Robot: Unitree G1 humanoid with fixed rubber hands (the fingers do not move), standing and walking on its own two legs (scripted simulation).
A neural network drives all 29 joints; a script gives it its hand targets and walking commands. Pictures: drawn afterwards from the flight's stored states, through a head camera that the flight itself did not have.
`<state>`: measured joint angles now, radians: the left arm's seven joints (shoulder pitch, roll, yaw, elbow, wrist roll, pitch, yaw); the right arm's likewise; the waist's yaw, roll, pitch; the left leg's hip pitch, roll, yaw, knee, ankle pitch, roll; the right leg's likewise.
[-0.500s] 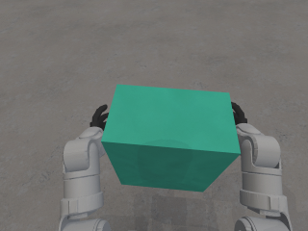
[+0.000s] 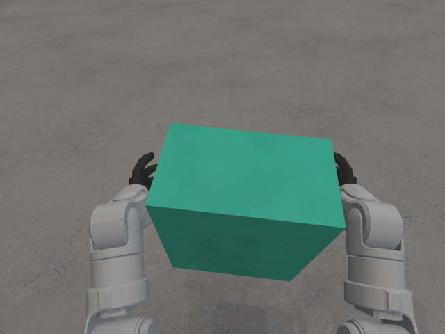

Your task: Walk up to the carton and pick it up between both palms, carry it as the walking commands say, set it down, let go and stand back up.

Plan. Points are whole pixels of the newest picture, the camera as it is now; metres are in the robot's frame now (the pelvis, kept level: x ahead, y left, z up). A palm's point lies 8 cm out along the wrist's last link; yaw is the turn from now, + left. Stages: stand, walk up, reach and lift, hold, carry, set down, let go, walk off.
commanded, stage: carry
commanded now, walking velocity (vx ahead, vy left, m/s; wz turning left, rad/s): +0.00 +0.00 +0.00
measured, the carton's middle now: (239, 213) +0.31 +0.01 +0.07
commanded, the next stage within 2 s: hold in 1.24 s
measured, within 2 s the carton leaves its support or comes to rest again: neither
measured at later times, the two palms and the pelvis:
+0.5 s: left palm (128, 236) +0.23 +0.18 +0.11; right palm (348, 236) +0.24 -0.16 +0.11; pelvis -0.06 +0.01 +0.00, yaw +0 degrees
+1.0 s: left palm (132, 228) +0.25 +0.19 +0.09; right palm (340, 229) +0.26 -0.15 +0.09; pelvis -0.05 +0.01 +0.00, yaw +0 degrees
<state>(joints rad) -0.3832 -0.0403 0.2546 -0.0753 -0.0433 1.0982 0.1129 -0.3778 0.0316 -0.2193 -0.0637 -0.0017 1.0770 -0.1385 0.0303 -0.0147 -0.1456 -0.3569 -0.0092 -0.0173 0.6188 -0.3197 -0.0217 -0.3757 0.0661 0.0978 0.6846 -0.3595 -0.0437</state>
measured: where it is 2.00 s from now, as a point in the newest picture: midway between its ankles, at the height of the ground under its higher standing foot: outside the picture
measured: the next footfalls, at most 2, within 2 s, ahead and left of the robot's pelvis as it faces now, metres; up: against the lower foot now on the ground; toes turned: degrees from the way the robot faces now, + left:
none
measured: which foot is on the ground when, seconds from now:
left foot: down 0.00-1.00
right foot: down 0.00-1.00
